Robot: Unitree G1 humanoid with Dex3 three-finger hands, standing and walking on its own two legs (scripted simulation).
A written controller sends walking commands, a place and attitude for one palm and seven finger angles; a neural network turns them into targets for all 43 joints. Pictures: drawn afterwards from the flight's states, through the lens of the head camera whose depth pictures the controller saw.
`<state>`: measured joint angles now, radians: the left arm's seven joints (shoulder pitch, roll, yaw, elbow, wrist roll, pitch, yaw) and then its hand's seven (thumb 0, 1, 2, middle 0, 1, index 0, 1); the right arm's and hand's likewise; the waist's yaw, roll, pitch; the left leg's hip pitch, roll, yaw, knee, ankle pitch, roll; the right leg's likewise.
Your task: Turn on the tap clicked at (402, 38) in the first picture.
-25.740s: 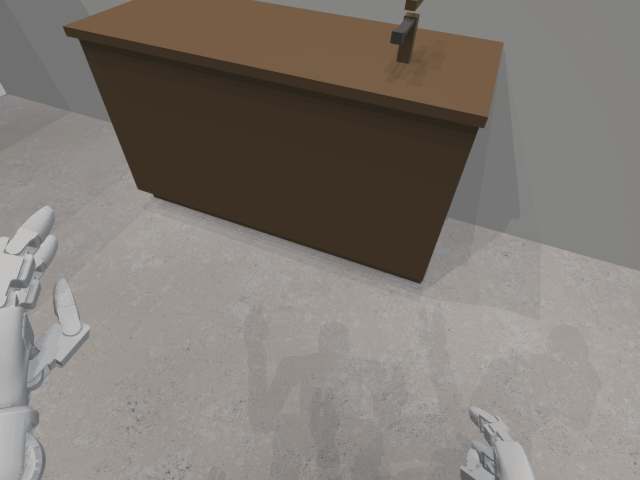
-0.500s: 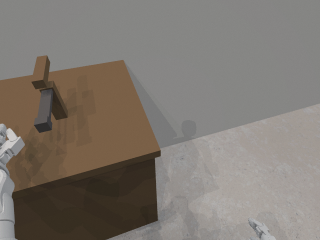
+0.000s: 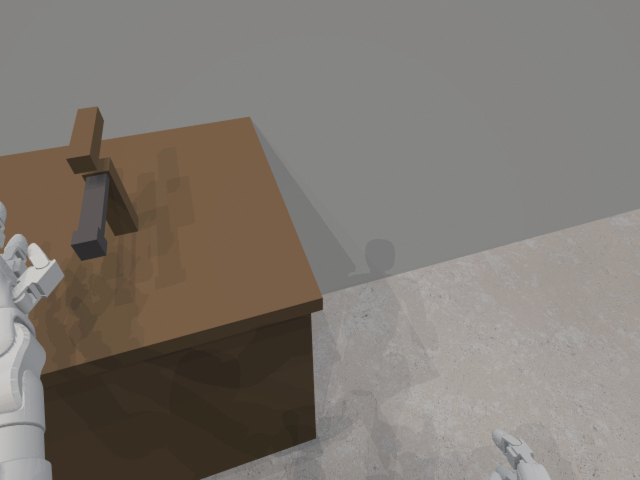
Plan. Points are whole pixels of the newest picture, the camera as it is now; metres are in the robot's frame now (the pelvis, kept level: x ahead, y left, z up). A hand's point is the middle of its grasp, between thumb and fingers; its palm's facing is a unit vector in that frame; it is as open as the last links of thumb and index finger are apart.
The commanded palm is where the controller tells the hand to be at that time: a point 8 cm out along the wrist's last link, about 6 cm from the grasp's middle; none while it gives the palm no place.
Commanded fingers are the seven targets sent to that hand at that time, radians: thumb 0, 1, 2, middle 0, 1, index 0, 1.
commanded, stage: push the lever round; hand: left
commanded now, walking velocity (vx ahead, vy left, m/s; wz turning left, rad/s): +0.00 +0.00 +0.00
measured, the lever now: (89, 243) +0.34 +0.31 +0.14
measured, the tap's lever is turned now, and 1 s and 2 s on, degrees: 0 6 36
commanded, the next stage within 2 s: none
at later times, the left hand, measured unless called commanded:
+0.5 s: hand (63, 277) +0.30 +0.32 +0.13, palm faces +0.58 -0.81 -0.07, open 7.8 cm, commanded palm +0.26 +0.35 +0.14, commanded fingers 0.00 0.90 0.90 -0.15 -0.15 -0.15 -0.15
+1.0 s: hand (101, 263) +0.32 +0.28 +0.13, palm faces +0.64 -0.76 -0.03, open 7.8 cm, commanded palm +0.28 +0.30 +0.14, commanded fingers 0.00 0.90 0.90 -0.15 -0.15 -0.15 -0.15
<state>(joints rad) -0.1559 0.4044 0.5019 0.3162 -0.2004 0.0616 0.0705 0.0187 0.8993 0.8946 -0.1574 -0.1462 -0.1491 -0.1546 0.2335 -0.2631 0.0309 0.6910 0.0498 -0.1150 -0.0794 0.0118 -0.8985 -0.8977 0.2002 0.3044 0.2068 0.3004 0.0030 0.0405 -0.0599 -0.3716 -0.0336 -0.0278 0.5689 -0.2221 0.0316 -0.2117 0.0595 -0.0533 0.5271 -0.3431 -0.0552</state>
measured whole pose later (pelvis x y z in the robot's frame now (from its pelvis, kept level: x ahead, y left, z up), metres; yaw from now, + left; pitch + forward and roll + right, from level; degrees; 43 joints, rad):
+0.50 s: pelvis -0.01 -0.01 +0.00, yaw +0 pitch +0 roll -1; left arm -0.12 0.36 0.47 0.25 -0.20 0.08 0.12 0.02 0.90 0.89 -0.16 -0.15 -0.15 -0.15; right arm 0.21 -0.26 0.03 0.70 0.05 -0.11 -0.08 0.01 -0.90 -0.90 0.20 0.30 0.21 0.30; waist 0.01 0.04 -0.06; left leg -0.36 -0.03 -0.03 0.57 -0.22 0.02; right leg -0.20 0.07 -0.06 0.54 -0.34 -0.06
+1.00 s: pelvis -0.01 -0.01 +0.00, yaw +1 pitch +0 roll -1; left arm -0.21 0.25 0.36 0.20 -0.14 0.12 0.33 0.02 0.91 0.90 -0.15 -0.15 -0.15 -0.15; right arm 0.19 -0.25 0.03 0.72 0.04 -0.08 -0.07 0.01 -0.90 -0.90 0.20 0.30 0.21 0.30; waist 0.02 0.05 -0.05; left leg -0.37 -0.03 -0.04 0.59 -0.22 0.02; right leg -0.21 0.06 -0.07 0.55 -0.35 -0.06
